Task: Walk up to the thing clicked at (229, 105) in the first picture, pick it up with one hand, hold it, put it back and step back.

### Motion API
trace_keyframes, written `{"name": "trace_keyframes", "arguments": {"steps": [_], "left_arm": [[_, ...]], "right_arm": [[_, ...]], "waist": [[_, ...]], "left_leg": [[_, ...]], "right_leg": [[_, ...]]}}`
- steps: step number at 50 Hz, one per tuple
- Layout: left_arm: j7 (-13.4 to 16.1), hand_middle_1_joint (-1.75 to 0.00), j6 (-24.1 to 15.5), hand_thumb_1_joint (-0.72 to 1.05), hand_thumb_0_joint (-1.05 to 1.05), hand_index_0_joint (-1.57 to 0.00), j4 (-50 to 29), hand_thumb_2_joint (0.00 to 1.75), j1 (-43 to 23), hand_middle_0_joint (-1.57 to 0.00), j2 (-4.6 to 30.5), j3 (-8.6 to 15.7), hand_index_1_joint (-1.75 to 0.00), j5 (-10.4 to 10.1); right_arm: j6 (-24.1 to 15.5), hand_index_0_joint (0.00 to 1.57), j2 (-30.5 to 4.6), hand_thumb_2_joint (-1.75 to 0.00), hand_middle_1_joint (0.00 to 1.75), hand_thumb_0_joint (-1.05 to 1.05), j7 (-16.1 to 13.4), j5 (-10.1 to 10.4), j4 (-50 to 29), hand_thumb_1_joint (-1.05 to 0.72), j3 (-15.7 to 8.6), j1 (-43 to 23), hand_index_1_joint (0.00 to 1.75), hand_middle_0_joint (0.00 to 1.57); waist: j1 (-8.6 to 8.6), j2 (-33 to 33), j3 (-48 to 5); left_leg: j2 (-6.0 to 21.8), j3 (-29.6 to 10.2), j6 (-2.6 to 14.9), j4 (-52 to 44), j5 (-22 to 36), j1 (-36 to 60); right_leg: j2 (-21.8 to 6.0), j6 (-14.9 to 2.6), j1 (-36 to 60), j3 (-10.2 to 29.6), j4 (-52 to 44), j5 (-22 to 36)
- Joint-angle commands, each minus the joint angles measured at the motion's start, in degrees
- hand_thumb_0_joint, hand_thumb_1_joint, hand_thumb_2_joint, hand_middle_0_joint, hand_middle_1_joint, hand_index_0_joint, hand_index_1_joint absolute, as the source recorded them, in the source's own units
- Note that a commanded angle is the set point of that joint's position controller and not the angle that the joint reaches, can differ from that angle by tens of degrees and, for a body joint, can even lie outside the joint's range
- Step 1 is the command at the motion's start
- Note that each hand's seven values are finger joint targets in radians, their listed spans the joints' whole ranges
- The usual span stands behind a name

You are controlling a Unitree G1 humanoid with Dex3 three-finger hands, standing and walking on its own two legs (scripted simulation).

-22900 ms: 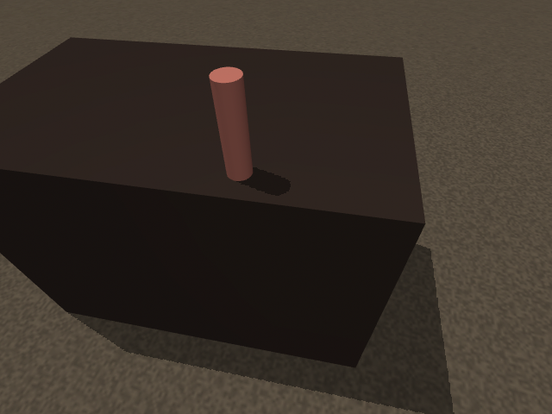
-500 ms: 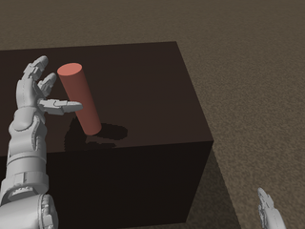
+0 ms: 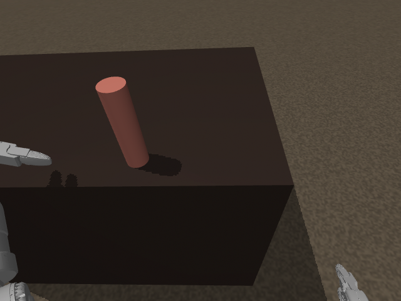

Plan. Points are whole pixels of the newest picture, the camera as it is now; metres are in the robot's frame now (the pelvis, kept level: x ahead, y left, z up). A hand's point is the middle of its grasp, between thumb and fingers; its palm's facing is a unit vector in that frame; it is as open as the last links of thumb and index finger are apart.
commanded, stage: sink last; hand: left
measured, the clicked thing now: (126, 127) +0.43 +0.19 +0.14
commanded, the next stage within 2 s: home in 0.82 s
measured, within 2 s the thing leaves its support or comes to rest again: neither
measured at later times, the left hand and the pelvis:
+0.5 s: hand (18, 234) +0.18 +0.25 +0.19, palm faces +0.45 -0.78 -0.43, open 17.5 cm; pelvis +0.00 -0.01 +0.00, yaw +2 degrees
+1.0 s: hand (14, 227) +0.19 +0.27 +0.19, palm faces +0.48 -0.79 -0.38, open 17.5 cm; pelvis -0.01 -0.01 +0.01, yaw +1 degrees
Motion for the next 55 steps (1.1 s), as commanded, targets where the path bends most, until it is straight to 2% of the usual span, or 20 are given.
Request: {"name": "trace_keyframes", "arguments": {"steps": [1, 4, 11, 14, 16, 17, 18, 19, 20, 22, 27, 28, 29, 30, 34, 41, 45, 47, 51, 55], "left_arm": [[3.2, -0.03, -7.1, -0.53, 0.0, -0.05, -24.3, 0.03, -9.4, -0.05, 15.4, 2.5, -0.03, -1.2], [3.6, -0.04, -8.6, -0.53, 0.0, -0.05, -33.3, 0.03, 1.7, -0.05, 9.7, 0.9, -0.04, -2.1], [3.5, -0.04, -11.9, -0.52, 0.0, -0.06, -49.3, 0.02, 28.1, -0.05, 5.0, 4.0, -0.03, -4.0], [3.6, -0.05, -13.8, -0.53, 0.0, -0.06, -55.6, 0.02, 33.7, -0.05, 4.5, 5.4, -0.04, -3.9], [3.6, -0.05, -15.0, -0.53, 0.0, -0.05, -60.0, 0.03, 35.2, -0.05, 1.2, 2.7, -0.05, -4.0], [4.3, -0.05, -15.3, -0.54, 0.0, -0.06, -60.4, 0.03, 36.9, -0.05, 4.4, 6.0, -0.05, -3.9], [4.0, -0.05, -15.9, -0.53, 0.0, -0.06, -62.7, 0.02, 38.6, -0.05, 0.2, 1.9, -0.04, -3.8], [4.4, -0.05, -16.2, -0.53, 0.0, -0.05, -62.1, 0.03, 41.5, -0.05, 1.8, 3.6, -0.05, -3.6], [4.3, -0.05, -16.7, -0.53, 0.0, -0.05, -63.7, 0.03, 41.7, -0.05, -2.3, -0.2, -0.05, -3.5], [4.8, -0.05, -17.0, -0.53, 0.0, -0.05, -61.1, 0.04, 41.4, -0.05, -0.5, 1.9, -0.05, -3.1], [4.7, -0.04, -18.8, -0.53, 0.0, -0.04, -61.2, 0.04, 42.7, -0.05, -1.6, 0.9, -0.05, -2.9], [4.7, -0.05, -19.5, -0.53, 0.0, -0.04, -63.1, 0.04, 42.1, -0.04, -1.3, 1.2, -0.05, -2.8], [4.7, -0.05, -19.6, -0.53, 0.0, -0.04, -60.9, 0.04, 42.8, -0.04, -0.5, 2.4, -0.05, -2.9], [4.6, -0.05, -20.1, -0.53, 0.0, -0.04, -62.7, 0.04, 42.4, -0.05, -0.3, 2.7, -0.05, -2.9], [4.6, -0.05, -20.9, -0.54, 0.0, -0.04, -56.7, 0.05, 40.1, -0.05, 2.0, 6.6, -0.06, -3.2], [4.4, -0.06, -22.2, -0.56, 0.0, -0.05, -48.9, 0.05, 39.3, -0.06, 2.5, 7.8, -0.06, -3.9], [4.1, -0.06, -22.8, -0.6, 0.0, -0.05, -53.8, 0.06, 39.5, -0.07, -3.3, 0.8, -0.08, -3.3], [4.5, -0.06, -22.9, -0.53, 0.0, -0.05, -57.2, 0.07, 38.3, -0.05, -2.3, 0.8, -0.06, -2.9], [4.9, -0.05, -21.8, -0.56, 0.0, -0.05, -54.1, 0.05, 45.0, -0.05, -3.4, -0.3, -0.05, -2.4], [3.8, -0.04, -20.6, -0.61, 0.0, -0.05, -48.8, 0.02, 49.5, -0.05, -9.1, -6.6, -0.04, -2.7]], "right_arm": [[-4.9, 0.05, -11.4, -0.05, 0.05, 0.0, -1.4, 0.1, -10.4, 0.56, -7.2, -7.4, 0.05, 0.05], [-5.0, 0.05, -8.2, -0.05, 0.05, 0.0, -1.3, 0.4, -8.3, 0.55, -5.6, -5.2, 0.05, 0.05], [-3.6, 0.05, -7.7, -0.05, 0.05, 0.0, -0.4, 0.8, -8.0, 0.55, -7.7, -1.6, 0.05, 0.05], [-3.4, 0.05, -7.0, -0.06, 0.05, 0.0, -0.5, 0.5, -9.6, 0.54, -7.5, -3.2, 0.05, 0.05], [-3.9, 0.05, -6.4, -0.06, 0.05, 0.0, -0.6, 0.3, -11.4, 0.54, -7.0, -6.3, 0.05, 0.05], [-4.0, 0.05, -8.9, -0.06, 0.05, 0.0, -1.2, 0.0, -11.3, 0.53, -9.3, -6.0, 0.05, 0.05], [-4.3, 0.05, -7.1, -0.06, 0.05, 0.0, -1.0, -0.2, -11.4, 0.53, -7.7, -7.0, 0.05, 0.05], [-4.4, 0.05, -6.7, -0.06, 0.05, 0.0, -1.1, -0.2, -10.0, 0.54, -7.3, -6.9, 0.05, 0.05], [-4.8, 0.05, -6.5, -0.06, 0.05, 0.0, -1.1, -0.3, -11.4, 0.53, -7.2, -8.6, 0.05, 0.05], [-5.2, 0.05, -9.5, -0.06, 0.05, 0.0, -1.9, -0.9, -9.2, 0.54, -10.4, -6.9, 0.05, 0.05], [-6.1, 0.05, -7.9, -0.05, 0.05, 0.0, -2.1, -0.9, -9.6, 0.55, -9.6, -5.7, 0.05, 0.05], [-6.2, 0.05, -5.8, -0.05, 0.05, 0.0, -1.9, -0.8, -9.0, 0.56, -7.5, -5.5, 0.05, 0.05], [-6.2, 0.05, -7.7, -0.05, 0.05, 0.0, -2.0, -0.8, -7.8, 0.56, -10.3, -3.8, 0.05, 0.05], [-6.2, 0.05, -5.8, -0.05, 0.05, 0.0, -1.7, -0.8, -6.8, 0.56, -8.3, -3.8, 0.05, 0.05], [-6.5, 0.05, -6.4, -0.05, 0.05, 0.0, -1.4, -0.6, -10.0, 0.55, -8.9, -4.4, 0.05, 0.05], [-6.4, 0.05, -7.0, -0.06, 0.05, 0.0, -1.0, -0.4, -12.7, 0.52, -8.5, -6.8, 0.06, 0.05], [-7.4, 0.05, -6.0, -0.07, 0.06, 0.0, -0.9, -0.2, -13.6, 0.48, -6.6, -6.5, 0.06, 0.05], [-7.6, 0.11, -8.6, -0.16, 0.14, 0.0, -1.1, -0.4, -12.9, 0.38, -9.0, -5.9, 0.14, 0.11], [-6.9, 0.12, -4.2, -0.45, 0.17, 0.0, -0.6, -0.5, -9.4, 0.06, -4.8, -4.4, 0.17, 0.12], [-5.7, 0.13, 0.0, -0.52, 0.19, 0.0, 0.3, -0.4, -5.6, -0.23, -0.5, -7.2, 0.19, 0.13]], "waist": [[0.72, 6.0, -14.5], [0.92, 5.7, -10.3], [1.01, 0.8, -1.3], [1.9, 2.3, -1.7], [1.68, 2.6, -2.1], [1.79, 2.6, -2.2], [1.84, 2.9, -1.6], [2.45, 4.2, -1.4], [1.99, 3.9, -1.1], [0.33, 1.7, -0.7], [0.08, -2.1, 0.8], [1.15, -1.3, 2.1], [0.55, -2.0, 3.3], [1.85, 0.0, 4.0], [1.72, -1.8, 5.8], [3.35, -1.2, 4.4], [2.52, 0.9, 1.6], [1.62, 2.6, -0.9], [2.75, 1.5, 2.4], [2.93, 2.5, 6.7]], "left_leg": [[-0.3, 0.5, -0.27, -6.1, 11.4, 11.2], [0.0, 0.3, -0.47, -7.1, 11.5, 11.5], [-1.0, 1.7, 0.57, -8.2, 11.6, 7.6], [-1.3, 2.0, 0.65, -8.5, 10.9, 8.0], [-1.6, 2.0, 0.84, -8.5, 9.9, 8.5], [-1.7, 2.0, 0.94, -8.6, 9.3, 8.7], [-1.6, 1.9, 0.9, -8.8, 8.8, 8.4], [-1.8, 1.9, 0.94, -9.1, 7.8, 8.5], [-1.7, 1.7, 0.9, -9.5, 7.2, 8.6], [-1.8, 1.5, 1.28, -9.4, 5.9, 9.3], [-2.6, 1.9, 1.92, -9.9, 3.3, 10.2], [-2.5, 1.8, 1.79, -10.6, 2.7, 9.5], [-2.5, 2.0, 1.82, -10.8, 1.8, 9.1], [-2.6, 1.9, 1.63, -11.6, 0.8, 8.5], [-2.9, 2.2, 1.7, -12.2, -0.6, 7.8], [-2.9, 2.0, 1.34, -12.7, 2.2, 8.3], [-2.4, 1.9, 1.36, -13.7, 3.8, 11.1], [-1.8, 1.5, 1.23, -13.8, 5.4, 12.4], [-1.7, 1.4, 1.3, -13.9, 5.9, 9.9], [-1.8, 1.8, 1.35, -14.3, 4.5, 7.4]], "right_leg": [[1.2, -1.51, 4.8, -3.1, -5.4, 8.2], [1.5, -1.58, 3.9, -3.6, -5.8, 7.8], [1.2, -0.97, 6.0, -3.5, -7.2, 9.4], [0.7, -0.99, 7.1, -3.0, -7.3, 8.8], [0.4, -0.93, 7.3, -2.8, -7.5, 8.0], [0.3, -0.88, 7.7, -2.6, -7.8, 7.5], [0.3, -1.0, 8.0, -2.7, -7.6, 6.9], [0.2, -1.05, 8.1, -2.6, -7.7, 6.0], [0.4, -1.19, 7.9, -2.8, -7.7, 5.4], [0.2, -0.76, 7.6, -2.7, -8.4, 4.7], [-0.5, -0.09, 6.7, -2.4, -10.6, 2.2], [-0.4, -0.3, 6.6, -2.7, -10.6, 1.1], [-0.3, -0.24, 6.5, -2.8, -11.0, 0.3], [-0.2, -0.51, 6.6, -3.0, -11.0, -0.9], [-0.7, -0.2, 7.1, -2.4, -12.7, -2.6], [-1.4, -0.18, 9.1, -1.8, -13.2, -0.9], [-0.6, -0.58, 9.9, -2.7, -11.7, 1.9], [0.1, -0.72, 11.6, -3.2, -10.7, 4.7], [0.5, -0.82, 12.0, -3.7, -11.2, 4.9], [0.3, -0.94, 10.0, -3.5, -11.7, 3.8]]}}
